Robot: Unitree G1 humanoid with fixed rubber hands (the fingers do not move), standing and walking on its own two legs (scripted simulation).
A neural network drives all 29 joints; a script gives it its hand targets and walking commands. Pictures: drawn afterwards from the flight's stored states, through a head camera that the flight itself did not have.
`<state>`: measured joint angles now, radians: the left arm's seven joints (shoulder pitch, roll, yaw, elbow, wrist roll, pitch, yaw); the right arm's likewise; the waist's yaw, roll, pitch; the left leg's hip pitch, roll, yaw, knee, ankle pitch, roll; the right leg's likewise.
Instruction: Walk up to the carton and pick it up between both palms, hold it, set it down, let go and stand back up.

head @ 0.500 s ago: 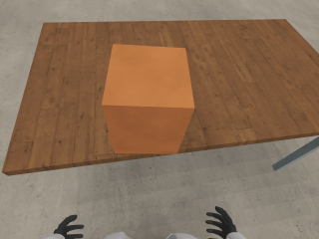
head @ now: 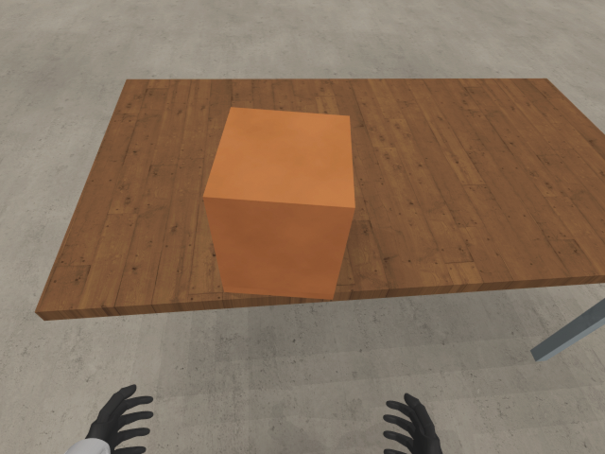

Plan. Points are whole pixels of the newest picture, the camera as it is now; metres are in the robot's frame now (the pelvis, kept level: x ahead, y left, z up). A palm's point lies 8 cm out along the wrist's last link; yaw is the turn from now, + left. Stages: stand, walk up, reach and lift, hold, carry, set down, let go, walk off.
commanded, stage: reach and lift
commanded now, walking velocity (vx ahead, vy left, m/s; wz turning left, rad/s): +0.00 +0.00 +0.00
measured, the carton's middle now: (284, 207) +0.49 +0.03 +0.00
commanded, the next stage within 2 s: none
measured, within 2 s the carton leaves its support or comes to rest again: neither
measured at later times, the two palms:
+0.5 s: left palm (113, 391) +0.20 +0.25 -0.06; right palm (419, 408) +0.19 -0.16 -0.06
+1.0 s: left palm (109, 363) +0.23 +0.26 -0.04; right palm (417, 375) +0.22 -0.16 -0.04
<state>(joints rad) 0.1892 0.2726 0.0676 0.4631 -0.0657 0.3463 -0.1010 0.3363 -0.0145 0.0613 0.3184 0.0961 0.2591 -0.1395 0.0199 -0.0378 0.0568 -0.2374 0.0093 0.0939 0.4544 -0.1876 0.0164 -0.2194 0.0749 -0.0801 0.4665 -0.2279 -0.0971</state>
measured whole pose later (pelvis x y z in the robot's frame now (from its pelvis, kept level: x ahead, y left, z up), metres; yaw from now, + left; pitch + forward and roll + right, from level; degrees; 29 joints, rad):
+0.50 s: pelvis +0.04 +0.00 +0.00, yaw +1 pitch -3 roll +1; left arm 0.18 0.30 0.02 0.54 -0.13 -0.03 -0.08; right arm 0.31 0.00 0.08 0.43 0.09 -0.08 -0.13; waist 0.01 -0.06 0.04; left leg -0.15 0.00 0.08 0.43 -0.23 0.01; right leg -0.13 0.07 -0.08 0.43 -0.27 -0.10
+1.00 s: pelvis +0.06 +0.03 +0.00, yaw +1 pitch -3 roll +0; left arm 0.24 0.25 -0.01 0.55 -0.11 -0.33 -0.06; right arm 0.26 -0.08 0.06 0.60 0.18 -0.40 -0.05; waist 0.00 -0.04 0.00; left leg -0.10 -0.01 0.08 0.43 -0.27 0.03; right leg -0.05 0.06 -0.08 0.38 -0.28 -0.07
